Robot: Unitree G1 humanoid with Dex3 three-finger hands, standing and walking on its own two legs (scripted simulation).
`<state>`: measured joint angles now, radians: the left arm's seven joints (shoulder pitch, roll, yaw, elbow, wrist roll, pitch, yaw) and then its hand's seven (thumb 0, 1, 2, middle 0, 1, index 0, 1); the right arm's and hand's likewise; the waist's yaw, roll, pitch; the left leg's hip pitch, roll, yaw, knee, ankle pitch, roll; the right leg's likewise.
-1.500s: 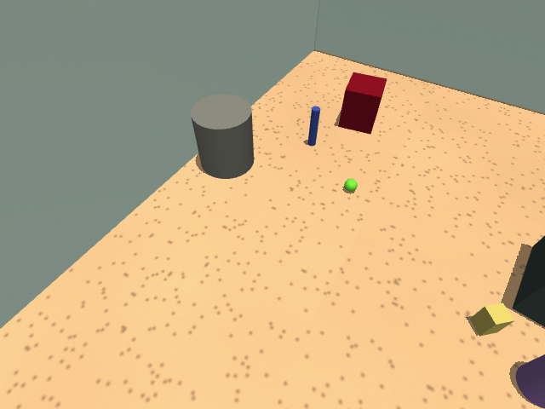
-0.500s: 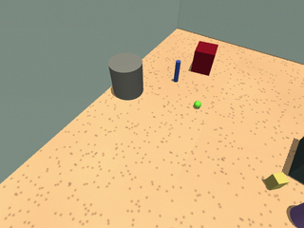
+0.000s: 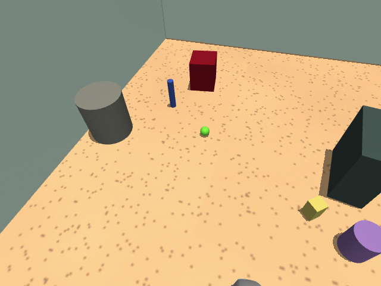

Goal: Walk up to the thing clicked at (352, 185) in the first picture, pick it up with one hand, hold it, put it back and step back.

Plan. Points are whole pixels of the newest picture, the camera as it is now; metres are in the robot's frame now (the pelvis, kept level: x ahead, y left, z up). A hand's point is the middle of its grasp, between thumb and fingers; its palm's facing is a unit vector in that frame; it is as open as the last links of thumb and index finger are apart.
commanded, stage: walk up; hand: left
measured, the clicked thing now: (204, 131) +1.17 -0.04 -0.71
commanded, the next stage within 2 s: none
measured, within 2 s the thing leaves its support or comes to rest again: neither
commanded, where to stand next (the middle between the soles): +0.75 -0.17 m, yaw -17 degrees
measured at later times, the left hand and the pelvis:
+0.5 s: hand (116, 205) +0.34 +0.23 -0.12, palm faces -0.28 -0.90 -0.34, open 7.4 cm; pelvis +0.19 -0.02 +0.02, yaw -12 degrees
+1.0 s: hand (146, 156) +0.50 +0.17 -0.11, palm faces -0.27 -0.89 -0.37, open 7.4 cm; pelvis +0.39 -0.08 +0.02, yaw -16 degrees
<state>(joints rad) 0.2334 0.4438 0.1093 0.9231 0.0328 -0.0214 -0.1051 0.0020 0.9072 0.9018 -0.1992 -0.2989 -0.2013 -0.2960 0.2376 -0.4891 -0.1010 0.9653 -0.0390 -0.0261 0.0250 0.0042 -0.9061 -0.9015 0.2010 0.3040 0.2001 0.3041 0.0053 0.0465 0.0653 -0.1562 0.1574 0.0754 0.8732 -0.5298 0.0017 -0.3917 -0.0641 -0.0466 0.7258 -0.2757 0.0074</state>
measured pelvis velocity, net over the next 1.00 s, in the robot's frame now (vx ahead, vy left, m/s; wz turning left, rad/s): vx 0.39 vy -0.08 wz -0.29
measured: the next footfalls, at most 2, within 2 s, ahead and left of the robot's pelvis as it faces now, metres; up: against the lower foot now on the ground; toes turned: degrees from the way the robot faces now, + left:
left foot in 0.30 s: +0.25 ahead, +0.11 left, +0.00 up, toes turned -2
right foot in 0.64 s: +0.37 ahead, -0.22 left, +0.00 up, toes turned -16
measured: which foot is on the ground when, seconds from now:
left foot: up 0.00-0.28, down 0.30-0.66, up 0.68-1.00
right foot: down 0.00-0.30, up 0.32-0.62, down 0.64-1.00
